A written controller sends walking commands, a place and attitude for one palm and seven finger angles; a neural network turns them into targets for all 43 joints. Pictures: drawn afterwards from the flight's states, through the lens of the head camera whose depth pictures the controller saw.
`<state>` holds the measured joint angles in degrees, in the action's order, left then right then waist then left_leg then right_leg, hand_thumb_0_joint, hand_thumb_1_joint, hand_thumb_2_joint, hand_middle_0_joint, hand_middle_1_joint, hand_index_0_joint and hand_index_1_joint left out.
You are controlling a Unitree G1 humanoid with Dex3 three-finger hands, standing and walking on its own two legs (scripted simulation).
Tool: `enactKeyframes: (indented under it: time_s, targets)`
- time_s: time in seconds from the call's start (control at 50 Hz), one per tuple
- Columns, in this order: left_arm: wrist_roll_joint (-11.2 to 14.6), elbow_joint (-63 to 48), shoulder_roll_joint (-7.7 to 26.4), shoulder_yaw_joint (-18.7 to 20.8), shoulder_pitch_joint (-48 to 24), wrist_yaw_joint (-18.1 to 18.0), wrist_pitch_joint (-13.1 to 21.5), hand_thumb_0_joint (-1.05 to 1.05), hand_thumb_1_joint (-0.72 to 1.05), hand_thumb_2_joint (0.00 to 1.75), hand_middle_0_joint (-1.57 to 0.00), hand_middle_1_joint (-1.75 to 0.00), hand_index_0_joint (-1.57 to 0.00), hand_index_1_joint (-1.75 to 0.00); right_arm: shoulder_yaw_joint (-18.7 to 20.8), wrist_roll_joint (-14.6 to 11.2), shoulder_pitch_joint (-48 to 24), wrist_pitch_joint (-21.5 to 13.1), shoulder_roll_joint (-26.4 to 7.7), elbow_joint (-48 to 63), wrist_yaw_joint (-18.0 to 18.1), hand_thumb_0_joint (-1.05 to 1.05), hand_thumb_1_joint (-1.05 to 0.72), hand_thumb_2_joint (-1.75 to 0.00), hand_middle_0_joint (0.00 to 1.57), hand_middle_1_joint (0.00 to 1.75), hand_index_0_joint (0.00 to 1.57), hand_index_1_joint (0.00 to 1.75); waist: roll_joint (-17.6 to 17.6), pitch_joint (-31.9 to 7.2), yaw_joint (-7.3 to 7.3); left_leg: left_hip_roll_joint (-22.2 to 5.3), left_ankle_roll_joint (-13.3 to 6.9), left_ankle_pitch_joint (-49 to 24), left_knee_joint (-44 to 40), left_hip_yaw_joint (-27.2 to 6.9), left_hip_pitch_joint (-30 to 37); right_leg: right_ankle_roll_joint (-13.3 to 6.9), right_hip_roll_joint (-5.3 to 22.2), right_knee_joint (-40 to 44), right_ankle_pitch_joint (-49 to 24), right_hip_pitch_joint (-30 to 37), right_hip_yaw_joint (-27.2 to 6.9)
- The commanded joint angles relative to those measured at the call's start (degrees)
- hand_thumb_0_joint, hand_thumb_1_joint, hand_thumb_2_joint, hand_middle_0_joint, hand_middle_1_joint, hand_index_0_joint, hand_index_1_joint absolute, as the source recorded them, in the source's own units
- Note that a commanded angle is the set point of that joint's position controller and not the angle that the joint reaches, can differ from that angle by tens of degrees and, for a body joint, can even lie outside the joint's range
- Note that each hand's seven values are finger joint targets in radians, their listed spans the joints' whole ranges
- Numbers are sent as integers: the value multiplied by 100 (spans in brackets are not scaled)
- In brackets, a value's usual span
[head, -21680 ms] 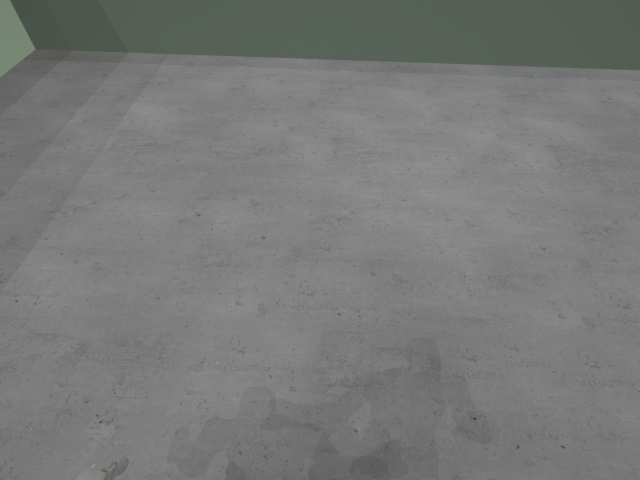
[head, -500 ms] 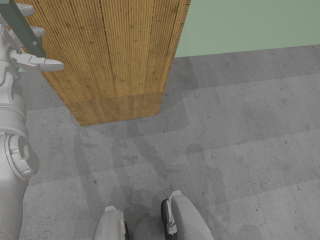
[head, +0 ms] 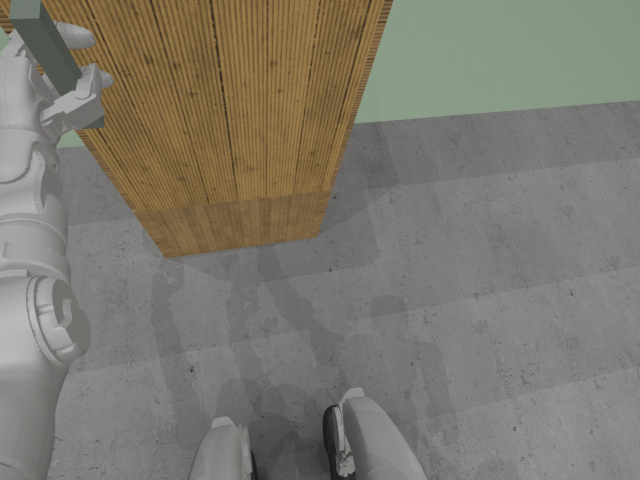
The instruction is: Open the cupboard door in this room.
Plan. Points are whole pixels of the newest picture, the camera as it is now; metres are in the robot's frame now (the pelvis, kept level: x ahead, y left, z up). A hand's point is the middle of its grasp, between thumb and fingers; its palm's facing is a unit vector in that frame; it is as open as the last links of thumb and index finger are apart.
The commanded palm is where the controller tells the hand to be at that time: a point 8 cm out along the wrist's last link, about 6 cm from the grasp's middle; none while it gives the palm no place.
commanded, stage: close the thumb around the handle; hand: left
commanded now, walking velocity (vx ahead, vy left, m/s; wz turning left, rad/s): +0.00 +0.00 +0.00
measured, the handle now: (65, 59) +0.59 +0.22 +0.08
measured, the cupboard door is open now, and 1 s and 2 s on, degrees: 0 34 41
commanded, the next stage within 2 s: pull the door open along its arc in 0.06 s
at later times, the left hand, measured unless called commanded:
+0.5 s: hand (99, 127) +0.51 +0.19 +0.07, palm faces +0.06 -1.00 -0.01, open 5.9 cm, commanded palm +0.45 +0.22 +0.07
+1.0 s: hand (207, 249) +0.36 +0.08 +0.07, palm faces +0.49 -0.87 +0.02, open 6.0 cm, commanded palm +0.30 +0.10 +0.07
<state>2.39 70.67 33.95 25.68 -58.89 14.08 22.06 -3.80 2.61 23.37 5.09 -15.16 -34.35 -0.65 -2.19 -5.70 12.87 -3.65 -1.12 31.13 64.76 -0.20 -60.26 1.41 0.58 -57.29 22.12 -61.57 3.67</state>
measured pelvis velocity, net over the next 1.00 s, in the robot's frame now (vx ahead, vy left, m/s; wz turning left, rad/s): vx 0.01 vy -0.02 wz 0.05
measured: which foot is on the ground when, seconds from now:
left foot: down 0.00-1.00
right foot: down 0.00-1.00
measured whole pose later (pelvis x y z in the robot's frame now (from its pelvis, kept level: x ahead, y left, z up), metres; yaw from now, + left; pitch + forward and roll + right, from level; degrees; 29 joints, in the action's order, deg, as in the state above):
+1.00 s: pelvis +0.01 -0.02 +0.03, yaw +3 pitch +16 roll -1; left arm -5.8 23.3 -7.7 -4.0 -9.3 -35.6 20.8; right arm 0.8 5.4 11.5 0.1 -9.9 -33.5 -3.0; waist -1.7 -8.7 0.3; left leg -1.7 0.8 29.3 55.9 0.0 -42.3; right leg -0.2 2.3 -54.4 24.2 -45.9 3.5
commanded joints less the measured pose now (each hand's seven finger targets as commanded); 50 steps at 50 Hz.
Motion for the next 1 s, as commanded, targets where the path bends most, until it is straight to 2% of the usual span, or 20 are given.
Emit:
enactKeyframes:
  time_s: [0.0, 0.06, 0.1, 0.16, 0.22, 0.28, 0.34, 0.38, 0.4, 0.44, 0.54, 0.56, 0.58, 0.68, 0.7, 0.76, 0.82, 0.86, 0.9, 0.98]
  targets:
    - [61, -1321, 1742, 378, -2533, -240, 400, 0, 90, 90, -40, -135, -40, -135, 445, 19, 1261, -39, -1112, 158, 62, 0, -90, -90, 20, 30, 20, 30, -1060, -3100, 1, 149, 48, -3165, -675, -365, 2231, -249, -336, 285, -1827, 1556, -1]
    - [52, -1423, 1398, 126, -2523, -262, 464, 0, 90, 90, -40, -135, -40, -135, 467, 19, 1229, -46, -1074, 149, 35, 0, -90, -90, 20, 30, 20, 30, -989, -3166, 57, 143, 64, -3259, -657, -365, 2316, -222, -336, 299, -1905, 1578, -3]
    - [50, -1448, 1605, 284, -2431, -255, 521, 0, 90, 90, -40, -135, -40, -135, 462, 24, 1245, -41, -1092, 166, 42, 0, -90, -90, 20, 30, 20, 30, -966, -3230, -15, 153, 53, -3271, -661, -356, 2247, -246, -340, 272, -2005, 1740, -31]
    - [18, -1453, 1435, 86, -2548, -234, 530, 0, 90, 90, -40, -135, -40, -135, 460, 7, 1189, -36, -1078, 130, 40, 0, -90, -90, 20, 30, 20, 30, -1095, -3086, 35, 145, 77, -3172, -709, -375, 2324, -233, -337, 306, -1841, 1581, -13]
    - [93, -1621, 1397, 180, -2101, -207, 569, 0, 90, 90, -40, -135, -40, -135, 497, 1, 1201, -38, -1072, 176, 31, 0, -90, -90, 20, 30, 20, 30, -1094, -3404, -98, 152, 76, -3471, -697, -326, 2483, -236, -341, 303, -2112, 1806, -38]
    - [227, -1660, 1161, 126, -1489, -128, 525, 0, 90, 90, -40, -135, -40, -135, 522, -41, 1136, -22, -1047, 250, 9, 0, -90, -90, 20, 30, 20, 30, -627, -3209, -191, 188, 27, -3202, -792, -214, 2143, -222, -355, 387, -2266, 2223, -69]
    - [336, -2145, 1069, 156, -909, -87, 548, 0, 90, 90, -40, -135, -40, -135, 567, -90, 1057, -16, -1011, 362, -4, 0, -90, -90, 20, 30, 20, 30, -811, -3433, -420, 212, 39, -3401, -906, -142, 2281, -244, -343, 406, -2520, 2555, -90]
    - [456, -2333, 741, 5, -358, -71, 489, 0, 90, 90, -40, -135, -40, -135, 594, -128, 975, -12, -971, 435, -28, 0, -90, -90, 20, 30, 20, 30, -570, -3205, -467, 223, 27, -3397, -1019, -86, 2201, -241, -345, 493, -2633, 2747, -70]
    - [522, -2593, 645, -20, -90, -82, 505, 0, 90, 90, -40, -135, -40, -135, 619, -147, 960, -15, -968, 492, -31, 0, -90, -90, 20, 30, 20, 30, -524, -3291, -528, 215, 22, -3586, -1069, -96, 2315, -257, -350, 507, -2739, 2867, -67]
    - [607, -2922, 374, -141, 491, -110, 475, 0, 90, 90, -40, -135, -40, -135, 653, -189, 847, -30, -924, 572, -65, 0, -90, -90, 20, 30, 20, 30, -474, -3202, -639, 232, 25, -3611, -1170, -32, 2325, -242, -326, 578, -2806, 2992, -71]
    - [768, -3794, -395, -608, 1436, -306, 492, 0, 90, 90, -40, -135, -40, -135, 717, -258, 571, -130, -818, 654, -101, 0, -90, -90, 20, 30, 20, 30, -395, -2818, -740, 232, 38, -3669, -1348, 61, 2444, -223, -282, 666, -2880, 3107, -58]
    - [1152, -4180, -629, 112, 1507, -1182, 492, 0, 90, 90, -40, -135, -40, -135, 741, -217, 379, -218, -668, 717, -106, 0, -90, -90, 20, 30, 20, 30, -327, -2746, -1120, 258, 129, -3655, -1379, 73, 2265, -234, -298, 668, -2813, 3175, 32]
    - [1005, -4233, -1236, -390, 1968, -1635, 469, 0, 90, 90, -40, -135, -40, -135, 730, -178, 292, -307, -635, 708, -174, 0, -90, -90, 20, 30, 20, 30, -287, -2648, -1019, 258, 166, -3549, -1401, 92, 2258, -220, -289, 649, -2672, 3090, 67]
    - [103, -5184, -2315, -1177, 2610, -3439, 548, 0, 90, 90, -40, -135, -40, -135, 780, 64, 37, -483, -490, 631, -359, 0, -90, -90, 20, 30, 20, 30, -196, -2612, -1064, 233, 253, -3765, -1388, 130, 2401, -281, -199, 530, -2720, 3080, 91]
    - [-147, -5352, -2501, -1477, 2638, -3674, 534, 0, 90, 90, -40, -135, -40, -135, 799, 94, -2, -493, -485, 651, -359, 0, -90, -90, 20, 30, 20, 30, 18, -2607, -1004, 226, 229, -3741, -1372, 107, 2459, -284, -204, 551, -2703, 3093, 88]
    - [-574, -5665, -3174, -2172, 2713, -4171, 473, 0, 90, 90, -40, -135, -40, -135, 825, 152, -259, -539, -383, 641, -319, 0, -90, -90, 20, 30, 20, 30, 80, -2548, -964, 248, 211, -3387, -1434, 129, 2564, -281, -155, 614, -2568, 3133, 77]
    - [-745, -5868, -3645, -2542, 3020, -4637, 397, 0, 90, 90, -40, -135, -40, -135, 810, 204, -555, -601, -286, 678, -246, 0, -90, -90, 20, 30, 20, 30, 415, -2443, -1010, 291, 190, -2986, -1503, 121, 2495, -292, -126, 698, -2426, 3309, 83]
    - [-904, -5967, -4002, -2974, 3221, -4763, 376, 0, 90, 90, -40, -135, -40, -135, 789, 228, -744, -639, -220, 669, -222, 0, -90, -90, 20, 30, 20, 30, 445, -2224, -996, 305, 183, -2715, -1539, 116, 2467, -294, -94, 727, -2210, 3244, 97]
    - [-1074, -6120, -4129, -3236, 3241, -4856, 368, 0, 90, 90, -40, -135, -40, -135, 775, 250, -896, -678, -190, 675, -179, 0, -90, -90, 20, 30, 20, 30, 525, -2119, -963, 306, 166, -2487, -1547, 76, 2458, -307, -76, 765, -1991, 3178, 76]
    - [-1254, -6404, -4601, -3819, 3665, -4953, 279, 0, 90, 90, -40, -135, -40, -135, 724, 281, -1206, -775, -83, 737, -155, 0, -90, -90, 20, 30, 20, 30, 447, -2031, -1031, 336, 155, -2252, -1523, 92, 2449, -339, -29, 771, -1784, 3149, 74]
